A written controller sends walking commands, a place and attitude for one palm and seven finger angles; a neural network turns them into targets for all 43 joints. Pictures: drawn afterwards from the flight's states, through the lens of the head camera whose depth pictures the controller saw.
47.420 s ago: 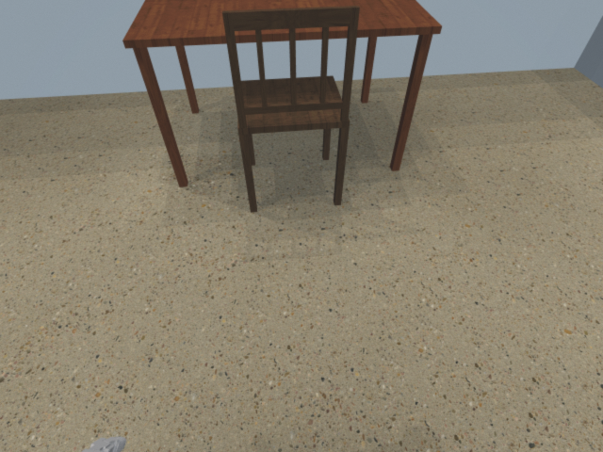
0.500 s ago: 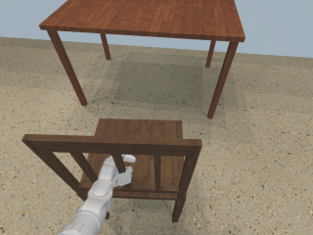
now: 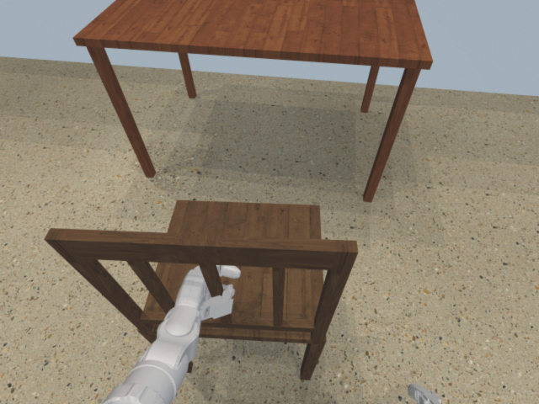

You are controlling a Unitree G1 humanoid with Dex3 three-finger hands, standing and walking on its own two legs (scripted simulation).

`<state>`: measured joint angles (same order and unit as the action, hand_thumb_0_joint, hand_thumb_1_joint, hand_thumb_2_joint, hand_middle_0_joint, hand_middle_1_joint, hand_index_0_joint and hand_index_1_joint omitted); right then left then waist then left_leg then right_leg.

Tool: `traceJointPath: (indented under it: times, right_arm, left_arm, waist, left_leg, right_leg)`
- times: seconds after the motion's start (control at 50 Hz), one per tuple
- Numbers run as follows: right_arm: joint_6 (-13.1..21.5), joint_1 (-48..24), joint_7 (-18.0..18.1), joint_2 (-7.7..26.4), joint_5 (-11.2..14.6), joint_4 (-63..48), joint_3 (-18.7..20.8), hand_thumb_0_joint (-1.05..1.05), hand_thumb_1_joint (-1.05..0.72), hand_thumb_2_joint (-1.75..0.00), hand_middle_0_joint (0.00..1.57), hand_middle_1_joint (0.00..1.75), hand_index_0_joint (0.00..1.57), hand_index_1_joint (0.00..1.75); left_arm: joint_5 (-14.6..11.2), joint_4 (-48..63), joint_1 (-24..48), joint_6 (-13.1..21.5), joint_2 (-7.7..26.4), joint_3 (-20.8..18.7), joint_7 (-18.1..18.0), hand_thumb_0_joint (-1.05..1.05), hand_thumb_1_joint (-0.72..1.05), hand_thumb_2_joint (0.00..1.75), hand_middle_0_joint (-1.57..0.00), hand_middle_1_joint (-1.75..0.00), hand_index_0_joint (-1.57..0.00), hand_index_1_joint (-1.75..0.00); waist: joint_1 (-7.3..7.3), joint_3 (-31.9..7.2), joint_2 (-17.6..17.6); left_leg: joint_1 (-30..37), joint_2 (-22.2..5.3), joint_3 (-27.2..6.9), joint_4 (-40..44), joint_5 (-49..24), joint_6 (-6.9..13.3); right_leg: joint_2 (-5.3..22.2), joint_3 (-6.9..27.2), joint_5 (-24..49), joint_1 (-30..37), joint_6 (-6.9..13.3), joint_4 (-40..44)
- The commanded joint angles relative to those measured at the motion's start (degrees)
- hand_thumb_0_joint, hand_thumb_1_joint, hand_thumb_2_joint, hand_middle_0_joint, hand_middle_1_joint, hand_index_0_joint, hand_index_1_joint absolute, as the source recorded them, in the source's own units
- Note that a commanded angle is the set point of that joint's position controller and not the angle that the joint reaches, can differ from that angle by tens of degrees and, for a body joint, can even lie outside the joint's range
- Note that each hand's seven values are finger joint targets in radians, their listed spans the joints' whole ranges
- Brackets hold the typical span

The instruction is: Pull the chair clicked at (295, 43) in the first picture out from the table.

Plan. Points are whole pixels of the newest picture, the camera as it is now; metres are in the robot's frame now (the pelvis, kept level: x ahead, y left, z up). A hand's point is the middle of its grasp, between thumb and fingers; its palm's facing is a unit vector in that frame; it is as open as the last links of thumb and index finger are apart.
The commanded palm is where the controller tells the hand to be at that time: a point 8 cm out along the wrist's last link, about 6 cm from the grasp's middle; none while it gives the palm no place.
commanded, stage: open the thumb and straighten the fingers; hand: left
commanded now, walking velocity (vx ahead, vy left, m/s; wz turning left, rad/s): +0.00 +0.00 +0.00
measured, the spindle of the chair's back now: (218, 294) +0.31 +0.11 -0.09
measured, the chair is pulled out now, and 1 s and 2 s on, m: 0.61 0.61 0.61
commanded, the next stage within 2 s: draw the fingers out of the gap in 0.72 s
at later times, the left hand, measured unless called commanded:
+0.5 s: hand (219, 291) +0.31 +0.10 -0.07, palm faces -0.10 -0.99 -0.11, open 14.6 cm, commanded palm +0.29 +0.16 -0.05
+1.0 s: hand (206, 297) +0.29 +0.12 -0.07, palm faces -0.08 -0.99 -0.10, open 17.5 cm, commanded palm +0.26 +0.17 -0.05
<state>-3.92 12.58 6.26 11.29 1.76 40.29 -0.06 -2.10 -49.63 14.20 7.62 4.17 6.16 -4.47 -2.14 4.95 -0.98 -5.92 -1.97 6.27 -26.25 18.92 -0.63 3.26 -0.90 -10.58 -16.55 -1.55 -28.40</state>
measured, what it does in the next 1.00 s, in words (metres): stands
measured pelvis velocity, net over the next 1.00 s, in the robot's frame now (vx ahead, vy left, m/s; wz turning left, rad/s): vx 0.01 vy -0.01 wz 0.07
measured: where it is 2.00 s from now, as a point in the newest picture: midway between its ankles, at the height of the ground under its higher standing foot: outside the picture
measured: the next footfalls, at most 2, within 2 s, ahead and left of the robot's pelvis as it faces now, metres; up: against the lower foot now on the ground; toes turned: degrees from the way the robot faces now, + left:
none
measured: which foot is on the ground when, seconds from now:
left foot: down 0.00-1.00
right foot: down 0.00-1.00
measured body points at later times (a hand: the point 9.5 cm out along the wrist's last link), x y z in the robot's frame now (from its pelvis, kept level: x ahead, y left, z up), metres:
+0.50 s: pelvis +0.00 +0.00 -0.02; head +0.05 -0.02 +0.43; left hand +0.31 +0.15 -0.05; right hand +0.10 -0.26 -0.14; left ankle -0.05 +0.12 -0.74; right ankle +0.05 -0.14 -0.74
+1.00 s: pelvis +0.01 -0.01 -0.03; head +0.07 -0.02 +0.42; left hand +0.30 +0.17 -0.06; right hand +0.14 -0.27 -0.13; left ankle -0.05 +0.12 -0.74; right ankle +0.05 -0.14 -0.74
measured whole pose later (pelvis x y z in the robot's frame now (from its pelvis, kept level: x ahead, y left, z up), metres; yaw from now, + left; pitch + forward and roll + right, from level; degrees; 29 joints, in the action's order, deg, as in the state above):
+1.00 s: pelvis +0.01 -0.01 -0.03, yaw +4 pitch +10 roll +0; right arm 4.1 16.0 2.2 16.0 2.6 33.5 0.8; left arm -4.6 -24.4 4.5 -5.1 10.1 1.8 3.3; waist -3.9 -3.6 -2.3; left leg -26.6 -2.2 1.9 -42.4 25.6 -1.3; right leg 4.6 -4.3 -17.5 -34.8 -0.8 -42.6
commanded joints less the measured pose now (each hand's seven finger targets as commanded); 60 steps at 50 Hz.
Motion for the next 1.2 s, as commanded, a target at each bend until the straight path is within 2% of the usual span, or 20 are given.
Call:
traceJointPath:
  times: [0.0,0.02,0.06,0.18,0.2,0.24,0.34,0.42,0.46,0.48,0.56,0.66,0.72,0.78,0.8,0.9,0.94,1.02,1.1,1.18]
  right_arm:
    - [5.31,0.49,-1.8,10.42,1.59,-5.01,2.66,0.0,-0.9,-0.9,0.2,0.3,0.2,0.3]
    - [6.52,1.0,-2.42,10.34,1.27,-5.18,3.05,0.0,-0.9,-0.9,0.2,0.3,0.2,0.3]
    - [8.29,1.72,-3.65,9.63,0.77,-5.75,3.11,0.0,-0.9,-0.9,0.2,0.3,0.2,0.3]
    - [10.19,3.98,-5.47,10.57,0.65,-6.53,3.79,0.0,-0.9,-0.9,0.2,0.3,0.2,0.3]
    - [9.87,4.03,-5.19,11.45,0.68,-6.21,3.78,0.0,-0.9,-0.9,0.2,0.3,0.2,0.3]
    - [10.29,3.94,-4.98,10.85,0.5,-7.22,3.67,0.0,-0.9,-0.9,0.2,0.3,0.2,0.3]
    - [11.12,4.4,-4.78,11.27,0.55,-8.34,3.88,0.0,-0.9,-0.9,0.2,0.3,0.2,0.3]
    - [11.38,4.67,-4.75,11.38,0.55,-9.05,3.9,0.0,-0.9,-0.9,0.2,0.3,0.2,0.3]
    - [11.38,4.16,-4.62,11.58,0.43,-9.72,3.87,0.0,-0.9,-0.9,0.2,0.3,0.2,0.3]
    - [10.87,4.84,-4.2,12.12,0.4,-9.26,3.75,0.0,-0.9,-0.9,0.2,0.3,0.2,0.3]
    - [10.93,4.23,-3.64,11.25,0.42,-10.08,3.38,0.0,-0.9,-0.9,0.2,0.3,0.2,0.3]
    - [11.01,3.9,-3.46,11.56,0.58,-10.85,3.2,0.0,-0.9,-0.9,0.2,0.3,0.2,0.3]
    - [10.85,4.11,-3.4,11.66,0.59,-11.34,3.13,0.0,-0.9,-0.9,0.2,0.3,0.2,0.3]
    - [10.76,3.92,-3.26,11.54,0.58,-11.84,3.15,0.0,-0.9,-0.9,0.2,0.3,0.2,0.3]
    - [10.51,3.79,-3.1,11.72,0.6,-11.92,3.03,0.0,-0.9,-0.9,0.2,0.3,0.2,0.3]
    - [10.94,2.82,-3.47,11.52,0.67,-13.95,3.32,0.0,-0.9,-0.9,0.2,0.3,0.2,0.3]
    - [11.02,2.01,-3.72,11.4,0.96,-14.72,3.17,0.0,-0.9,-0.9,0.2,0.3,0.2,0.3]
    - [11.58,1.19,-3.19,11.65,0.94,-15.76,3.1,0.0,-0.9,-0.9,0.2,0.3,0.2,0.3]
    - [13.2,0.66,-2.56,10.95,0.81,-16.6,2.81,0.0,-0.9,-0.9,0.2,0.3,0.2,0.3]
    - [14.04,0.37,-2.24,11.19,0.73,-16.71,2.51,0.0,-0.9,-0.9,0.2,0.3,0.2,0.3]
  left_arm:
    - [-2.76,11.44,10.85,3.18,6.32,-4.7,0.76,0.0,0.66,0.78,-0.5,-1.45,-0.5,-1.45]
    - [-2.25,16.04,13.88,4.45,8.95,-6.05,0.98,0.0,0.54,0.73,-0.5,-1.45,-0.5,-1.45]
    - [-0.22,20.43,11.24,4.85,7.94,-3.39,1.59,0.0,0.3,0.61,-0.5,-1.45,-0.5,-1.45]
    - [-0.69,21.14,8.61,-0.38,5.42,-2.62,2.58,0.0,-0.43,0.26,-0.47,-1.38,-0.47,-1.38]
    - [-0.78,21.29,12.38,-0.93,10.73,-6.69,2.36,0.0,-0.55,0.2,-0.45,-1.3,-0.45,-1.3]
    - [-0.77,22.18,12.22,-1.76,7.75,-4.93,2.9,0.0,-0.55,0.2,-0.4,-1.16,-0.4,-1.16]
    - [-2.13,23.06,10.55,-3.24,6.08,-4.12,4.28,0.0,-0.55,0.2,-0.27,-0.8,-0.27,-0.8]
    - [-1.87,24.78,10.15,-4.37,6.07,-3.53,4.77,0.0,-0.55,0.2,-0.18,-0.51,-0.18,-0.51]
    - [-1.72,25.83,7.57,-5.04,7.59,-4.79,4.67,0.0,-0.55,0.2,-0.13,-0.36,-0.13,-0.36]
    - [-1.3,27.07,12.72,-5.06,14.01,-9.37,4.09,0.0,-0.55,0.2,-0.1,-0.29,-0.1,-0.29]
    - [-1.01,27.52,12.87,-6.02,10.12,-6.17,4.66,0.0,-0.55,0.2,0.0,0.0,0.0,0.0]
    - [-2.1,26.33,11.12,-7.77,8.88,-5.29,5.96,0.0,-0.55,0.2,0.0,0.0,0.0,0.0]
    - [-2.13,26.95,10.25,-8.35,11.04,-7.04,6.6,0.0,-0.55,0.2,0.0,0.0,0.0,0.0]
    - [-2.01,29.83,10.18,-8.36,12.26,-7.57,6.94,0.0,-0.55,0.2,0.0,0.0,0.0,0.0]
    - [-1.88,30.28,11.0,-8.37,14.82,-9.49,6.89,0.0,-0.55,0.2,0.0,0.0,0.0,0.0]
    - [-2.56,33.48,-2.42,-9.46,11.1,-7.32,7.9,0.0,-0.55,0.2,0.0,0.0,0.0,0.0]
    - [-2.59,36.78,-4.16,-10.02,9.33,-4.87,8.35,0.0,-0.55,0.2,0.0,0.0,0.0,0.0]
    - [-2.29,42.79,-7.83,-10.58,12.29,-6.29,7.86,0.0,-0.55,0.2,0.0,0.0,0.0,0.0]
    - [-1.72,51.15,-12.58,-10.29,10.28,-3.07,6.74,0.0,-0.55,0.2,0.0,0.0,0.0,0.0]
    - [-1.12,53.57,-15.3,-11.62,9.44,-1.01,6.07,0.0,-0.55,0.2,0.0,0.0,0.0,0.0]
  waist:
    - [-1.66,-14.26,14.13]
    - [-2.51,-16.43,9.99]
    - [-1.56,-18.88,-0.97]
    - [-1.85,-21.75,0.95]
    - [-2.06,-21.58,2.34]
    - [-1.87,-22.39,1.64]
    - [-1.89,-23.61,4.37]
    - [-2.35,-23.12,5.25]
    - [-1.43,-23.23,4.59]
    - [-1.92,-23.67,4.93]
    - [-2.25,-23.15,2.82]
    - [-2.62,-23.14,5.17]
    - [-2.33,-24.15,6.03]
    - [-2.06,-25.39,2.44]
    - [-1.8,-25.4,2.61]
    - [-0.58,-26.31,4.22]
    - [-1.21,-24.55,3.48]
    - [-1.15,-23.18,3.81]
    - [-1.33,-24.3,0.63]
    - [-2.04,-21.9,2.31]
  left_leg:
    - [-12.9,-2.03,-2.5,1.83,-10.55,1.91]
    - [-13.34,-1.25,-2.46,0.99,-9.7,1.94]
    - [-12.07,-0.59,-2.18,0.15,-11.94,1.32]
    - [-14.91,-0.03,-2.77,-2.71,-13.02,0.81]
    - [-16.39,-0.04,-2.98,-2.95,-11.17,0.89]
    - [-17.28,0.44,-2.88,-3.48,-10.71,1.06]
    - [-19.15,0.52,-3.14,-5.39,-10.35,1.09]
    - [-19.95,0.43,-3.44,-6.83,-10.72,1.11]
    - [-21.23,0.65,-3.49,-7.21,-10.65,1.07]
    - [-21.46,0.63,-3.53,-7.42,-9.93,1.22]
    - [-21.11,0.84,-3.56,-8.03,-9.99,1.35]
    - [-22.62,1.05,-3.69,-9.06,-9.02,1.43]
    - [-23.55,1.28,-3.58,-9.78,-8.96,1.49]
    - [-22.85,1.44,-3.47,-10.13,-10.17,1.38]
    - [-23.2,1.42,-3.53,-10.13,-9.92,1.43]
    - [-23.23,1.11,-3.45,-10.57,-12.69,1.23]
    - [-23.87,1.16,-3.4,-10.79,-11.3,1.21]
    - [-24.68,1.25,-3.94,-11.44,-9.21,1.41]
    - [-21.97,1.12,-4.82,-12.46,-12.15,1.36]
    - [-22.33,1.07,-5.71,-13.49,-10.82,1.32]
  right_leg:
    - [1.05,-1.78,11.7,7.69,1.98,0.48]
    - [1.12,-1.05,11.19,7.34,1.76,0.11]
    - [1.2,-1.15,11.89,6.2,2.47,-1.16]
    - [-0.1,-2.57,11.88,3.14,2.46,-3.7]
    - [-0.04,-2.26,10.7,2.86,2.28,-4.31]
    - [-0.25,-2.43,9.87,2.53,2.26,-5.34]
    - [-0.45,-2.57,9.44,1.51,2.02,-7.02]
    - [-0.45,-2.81,9.53,-0.41,1.81,-8.32]
    - [-0.28,-2.73,9.9,0.3,2.02,-8.94]
    - [-0.21,-2.07,9.65,0.65,1.7,-9.05]
    - [-0.19,-2.28,8.98,-0.5,1.72,-9.27]
    - [-0.1,-2.42,9.17,-0.46,1.42,-9.47]
    - [0.04,-2.07,9.76,0.63,1.26,-9.96]
    - [0.28,-1.92,11.14,0.99,1.52,-10.45]
    - [0.32,-1.68,10.93,1.54,1.49,-10.43]
    - [0.44,-2.65,14.05,2.75,1.7,-11.19]
    - [0.55,-2.7,12.46,1.0,1.53,-10.99]
    - [0.6,-2.8,9.17,-0.63,1.47,-11.25]
    - [0.6,-3.64,9.93,-2.3,1.79,-12.6]
    - [0.58,-4.28,7.65,-5.53,1.63,-13.24]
